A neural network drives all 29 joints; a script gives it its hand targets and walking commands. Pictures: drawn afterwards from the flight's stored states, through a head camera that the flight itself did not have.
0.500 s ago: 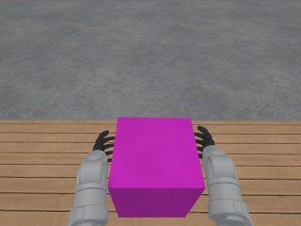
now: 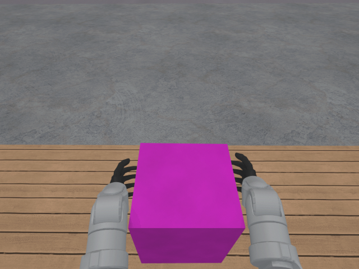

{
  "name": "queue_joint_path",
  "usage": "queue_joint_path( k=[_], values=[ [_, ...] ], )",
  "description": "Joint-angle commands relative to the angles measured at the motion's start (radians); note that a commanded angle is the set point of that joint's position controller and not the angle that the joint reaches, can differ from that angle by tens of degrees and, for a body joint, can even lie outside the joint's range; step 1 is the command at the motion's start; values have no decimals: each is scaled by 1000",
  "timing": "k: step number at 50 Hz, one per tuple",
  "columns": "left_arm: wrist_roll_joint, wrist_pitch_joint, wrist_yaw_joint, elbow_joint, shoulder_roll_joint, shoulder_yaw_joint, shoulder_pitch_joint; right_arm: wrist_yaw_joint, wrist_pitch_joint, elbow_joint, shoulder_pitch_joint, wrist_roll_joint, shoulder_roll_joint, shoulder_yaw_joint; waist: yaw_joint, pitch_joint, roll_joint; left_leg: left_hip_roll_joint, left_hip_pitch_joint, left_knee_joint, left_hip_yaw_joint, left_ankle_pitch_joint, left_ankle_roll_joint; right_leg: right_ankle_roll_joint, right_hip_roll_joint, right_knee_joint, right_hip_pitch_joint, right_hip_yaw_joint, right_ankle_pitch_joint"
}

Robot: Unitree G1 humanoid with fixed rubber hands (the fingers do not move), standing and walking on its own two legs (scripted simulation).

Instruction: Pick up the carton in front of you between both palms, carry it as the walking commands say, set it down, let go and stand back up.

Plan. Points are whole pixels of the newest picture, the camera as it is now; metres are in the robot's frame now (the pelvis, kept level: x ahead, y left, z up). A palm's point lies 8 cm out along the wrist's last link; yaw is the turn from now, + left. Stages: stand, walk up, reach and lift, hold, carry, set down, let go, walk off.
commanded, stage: hold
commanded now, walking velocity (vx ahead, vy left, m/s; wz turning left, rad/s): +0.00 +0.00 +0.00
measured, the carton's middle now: (182, 205) +0.28 +0.00 -0.02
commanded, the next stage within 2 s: carry in 0.12 s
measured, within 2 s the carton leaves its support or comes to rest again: neither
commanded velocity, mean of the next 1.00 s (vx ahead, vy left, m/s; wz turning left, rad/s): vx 0.46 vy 0.00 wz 0.00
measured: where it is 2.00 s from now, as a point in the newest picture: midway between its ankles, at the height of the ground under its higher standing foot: (175, 168)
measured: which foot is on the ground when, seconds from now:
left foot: down 0.00-0.72, up 0.74-1.00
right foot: down 0.00-0.52, up 0.54-0.68, down 0.70-1.00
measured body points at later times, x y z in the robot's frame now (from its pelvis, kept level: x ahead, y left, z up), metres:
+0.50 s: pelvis +0.08 -0.01 -0.01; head +0.06 -0.01 +0.44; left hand +0.36 +0.15 +0.06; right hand +0.38 -0.15 +0.07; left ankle +0.05 +0.11 -0.75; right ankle +0.01 -0.14 -0.75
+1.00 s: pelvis +0.35 -0.03 +0.00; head +0.36 -0.04 +0.45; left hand +0.62 +0.15 +0.08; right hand +0.65 -0.16 +0.08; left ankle +0.44 +0.11 -0.70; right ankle +0.23 -0.10 -0.75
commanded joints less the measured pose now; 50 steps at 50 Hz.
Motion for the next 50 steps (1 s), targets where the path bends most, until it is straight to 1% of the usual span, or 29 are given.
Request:
queue_joint_path(
  k=[1, 5, 6, 8, 9, 12, 15, 17, 19, 20, 22, 23, 24, 25, 26, 27, 28, 29, 30, 33, 35, 36, 37, 38, 39, 41, 42, 44, 50],
  values=[
    [-269, -38, -239, -48, -890, -519, -510, 233, -16, 8, -429, 253, 923, 517, 0, -197, 2, -59, 31, -40, 56, 158, -10, 7, 58, -42, 22, -60, 166],
    [-267, -39, -241, -41, -891, -515, -522, 233, -16, 16, -439, 251, 926, 514, 1, -193, 2, -58, 24, -39, 58, 139, -9, 7, 57, -42, 17, -60, 149],
    [-278, -40, -241, -52, -913, -545, -534, 232, -15, 13, -444, 262, 937, 545, -4, -162, 17, 113, -118, 34, 38, -51, 13, -8, -111, 30, -130, -32, -52],
    [-291, -37, -238, -81, -898, -555, -532, 226, -12, -24, -440, 277, 924, 551, 0, -165, 14, 97, -208, -16, -14, -468, 33, -22, -91, 1, -204, 3, -455],
    [-303, -33, -234, -109, -905, -580, -548, 222, -8, -53, -452, 289, 926, 572, -2, -150, 19, 100, -237, -13, -15, -549, 40, -26, -86, 17, -244, -5, -520],
    [-350, -1, -217, -201, -904, -655, -536, 202, 25, -148, -446, 337, 921, 652, -1, -245, 60, 147, -204, -8, -41, -410, 61, -25, -64, 149, -243, -105, -287],
    [-414, 72, -201, -305, -877, -734, -534, 177, 97, -257, -432, 390, 894, 737, -7, -271, 94, 188, -217, -15, -69, -477, 82, -27, -61, 157, -265, -139, -309],
    [-451, 134, -192, -349, -843, -762, -536, 165, 161, -308, -441, 424, 861, 774, 0, -223, 14, 149, -328, 87, 19, -446, 56, -52, -131, 49, -219, -52, -376],
    [-476, 195, -178, -385, -805, -775, -483, 158, 224, -359, -434, 469, 849, 815, 22, -205, -213, 49, -552, 377, 212, -293, 4, -127, -307, -114, -34, 228, -409],
    [-480, 223, -169, -413, -802, -778, -463, 160, 253, -395, -453, 503, 848, 836, 17, -165, -248, 58, -624, 326, 237, -315, 7, -172, -351, -112, 7, 285, -276],
    [-499, 274, -154, -485, -810, -793, -455, 163, 298, -444, -427, 557, 861, 862, 12, -207, -169, 48, -480, 157, 264, -238, 14, -163, -314, -40, -11, 154, -73],
    [-512, 294, -151, -518, -815, -804, -446, 162, 316, -466, -401, 574, 866, 867, 9, -265, -131, 32, -307, 86, 295, -160, 14, -133, -271, 25, -74, 47, -52],
    [-524, 315, -150, -541, -817, -817, -414, 159, 334, -478, -365, 580, 875, 866, 8, -321, -86, 53, -99, 45, 273, -100, 20, -93, -214, 108, -185, -72, -90],
    [-541, 337, -155, -579, -825, -834, -420, 153, 348, -482, -315, 564, 872, 854, -16, -325, 44, 165, 64, -38, 86, -152, 66, -46, -139, 290, -334, -194, -43],
    [-563, 359, -164, -604, -836, -845, -422, 143, 359, -488, -274, 536, 857, 838, -26, -313, 259, 331, 256, -14, -159, 58, 151, -8, -79, 495, -607, -281, -105],
    [-578, 374, -174, -613, -832, -849, -418, 133, 373, -507, -243, 516, 858, 830, -35, -278, 306, 413, 335, -17, -256, 337, 227, -7, -58, 553, -778, -268, -343],
    [-592, 386, -179, -626, -834, -846, -419, 127, 390, -542, -248, 526, 885, 833, -41, -257, 218, 440, 362, -11, -253, 426, 257, -12, -76, 556, -848, -236, -441],
    [-599, 395, -183, -637, -844, -839, -403, 124, 401, -588, -259, 536, 894, 837, -44, -262, 134, 435, 366, -16, -213, 390, 250, -12, -96, 510, -853, -225, -452],
    [-600, 401, -183, -649, -849, -834, -375, 123, 410, -622, -264, 543, 902, 843, -42, -263, 101, 408, 336, -22, -143, 353, 216, -15, -97, 424, -806, -242, -388],
    [-595, 415, -167, -683, -835, -823, -357, 128, 435, -686, -304, 581, 872, 859, -22, -290, 161, 300, 104, -13, 99, 234, 114, -22, -35, 181, -451, -325, -119],
    [-572, 428, -153, -685, -811, -802, -328, 135, 456, -697, -295, 603, 830, 863, 0, -362, 100, 224, -169, 166, 261, 178, 48, -36, -2, 82, 26, -394, 17],
    [-556, 438, -147, -668, -793, -785, -291, 139, 468, -699, -315, 612, 802, 860, 23, -396, -10, 179, -354, 370, 325, 67, 14, -61, -135, 45, 216, -218, -107],
    [-536, 441, -139, -649, -779, -771, -300, 147, 486, -721, -372, 624, 785, 864, 36, -385, -295, 53, -596, 648, 333, -191, -30, -167, -414, -113, 288, 303, -173],
    [-532, 449, -135, -649, -781, -758, -320, 155, 497, -702, -397, 635, 779, 870, 39, -337, -255, 67, -713, 787, 203, -326, 3, -262, -479, -133, 288, 416, -58],
    [-542, 457, -134, -667, -795, -768, -359, 160, 500, -680, -399, 639, 791, 868, 32, -308, -150, 119, -768, 864, 155, -314, 24, -273, -475, -107, 264, 340, 56],
    [-558, 466, -136, -670, -824, -782, -407, 161, 500, -629, -379, 631, 823, 850, 21, -313, -9, 173, -764, 825, 137, -204, 36, -216, -423, -103, 219, 174, 198],
    [-570, 468, -140, -671, -836, -793, -415, 158, 498, -608, -356, 619, 839, 840, 19, -312, -6, 174, -729, 745, 149, -153, 29, -179, -387, -120, 195, 83, 232],
    [-592, 469, -156, -662, -854, -809, -408, 146, 486, -572, -305, 580, 869, 827, 18, -302, -64, 133, -705, 640, 204, -92, 18, -143, -337, -122, 201, -30, 324],
    [-611, 449, -197, -643, -867, -822, -357, 119, 449, -566, -232, 514, 921, 827, 23, -200, -145, 63, -587, 265, 334, 74, 19, -115, -249, -128, 133, -240, 500]
  ],
)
